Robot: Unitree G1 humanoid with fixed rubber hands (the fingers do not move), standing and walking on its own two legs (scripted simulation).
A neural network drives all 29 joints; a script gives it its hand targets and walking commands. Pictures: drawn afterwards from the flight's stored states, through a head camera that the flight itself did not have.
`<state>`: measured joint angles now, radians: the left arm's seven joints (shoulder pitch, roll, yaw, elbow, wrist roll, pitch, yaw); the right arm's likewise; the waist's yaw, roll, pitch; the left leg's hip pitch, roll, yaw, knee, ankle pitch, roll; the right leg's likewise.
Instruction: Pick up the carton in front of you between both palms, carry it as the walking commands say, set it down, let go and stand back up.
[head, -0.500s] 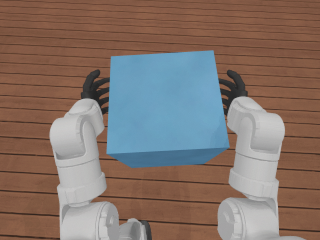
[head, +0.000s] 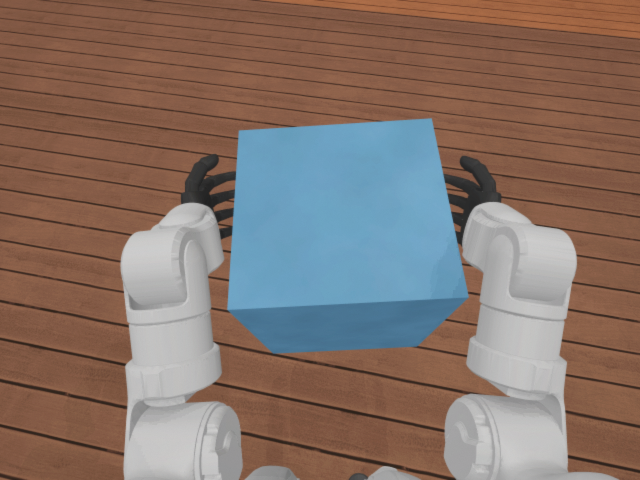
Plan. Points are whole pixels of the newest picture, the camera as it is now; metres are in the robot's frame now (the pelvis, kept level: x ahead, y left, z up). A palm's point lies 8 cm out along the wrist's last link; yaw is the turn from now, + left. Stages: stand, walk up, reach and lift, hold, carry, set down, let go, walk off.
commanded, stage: carry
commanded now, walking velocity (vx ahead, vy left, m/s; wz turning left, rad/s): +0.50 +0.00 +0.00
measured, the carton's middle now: (340, 253) +0.37 +0.02 +0.06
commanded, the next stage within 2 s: none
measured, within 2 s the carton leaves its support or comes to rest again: neither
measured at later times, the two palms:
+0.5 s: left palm (266, 43) +0.67 +0.16 +0.17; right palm (468, 62) +0.64 -0.14 +0.17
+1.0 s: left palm out of the picture +0.95 +0.19 +0.22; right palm out of the picture +0.97 -0.11 +0.22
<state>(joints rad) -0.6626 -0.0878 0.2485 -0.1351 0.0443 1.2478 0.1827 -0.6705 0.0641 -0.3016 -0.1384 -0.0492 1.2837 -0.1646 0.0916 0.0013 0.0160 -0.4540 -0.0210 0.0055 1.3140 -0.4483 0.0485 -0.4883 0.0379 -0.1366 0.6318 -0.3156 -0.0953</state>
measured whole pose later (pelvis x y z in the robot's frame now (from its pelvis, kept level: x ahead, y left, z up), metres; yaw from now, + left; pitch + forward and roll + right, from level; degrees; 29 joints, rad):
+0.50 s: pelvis +0.30 +0.05 +0.04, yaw -1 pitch +5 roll -1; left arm -0.64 -0.10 0.30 -0.15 0.09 1.24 0.13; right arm -0.66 0.08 -0.26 -0.10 -0.03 1.24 -0.20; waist -0.10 0.01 0.01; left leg -0.34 -0.01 0.11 0.51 -0.35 0.06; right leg -0.66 -0.01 -0.02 1.21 -0.41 -0.04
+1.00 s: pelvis +0.60 +0.01 +0.06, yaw +0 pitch +6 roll +0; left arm -0.71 -0.09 0.24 -0.13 0.03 1.26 0.23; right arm -0.70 0.10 -0.30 -0.16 -0.12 1.25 -0.19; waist 0.09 -0.01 -0.02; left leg -0.68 0.03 0.06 0.83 -0.33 0.03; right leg -0.24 0.00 -0.10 0.48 -0.43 -0.04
